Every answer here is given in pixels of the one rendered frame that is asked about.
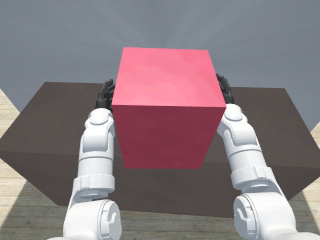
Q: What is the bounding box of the robot right upper arm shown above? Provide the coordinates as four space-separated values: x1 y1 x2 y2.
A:
233 192 320 240

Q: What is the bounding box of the pedestal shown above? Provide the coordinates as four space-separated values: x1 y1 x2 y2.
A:
0 82 320 218

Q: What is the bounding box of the left robot forearm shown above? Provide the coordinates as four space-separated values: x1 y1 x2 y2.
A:
63 108 115 237

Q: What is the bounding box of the robot left upper arm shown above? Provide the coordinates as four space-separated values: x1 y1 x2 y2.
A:
47 199 122 240

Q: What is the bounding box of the carton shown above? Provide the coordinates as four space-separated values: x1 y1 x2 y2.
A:
111 47 227 169

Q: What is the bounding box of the left robot hand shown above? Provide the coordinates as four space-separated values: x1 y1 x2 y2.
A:
95 79 116 113

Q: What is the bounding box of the right robot forearm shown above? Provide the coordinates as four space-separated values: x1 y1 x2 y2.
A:
217 104 296 228

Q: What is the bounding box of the right robot hand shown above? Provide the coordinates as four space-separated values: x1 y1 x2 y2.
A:
216 73 235 105

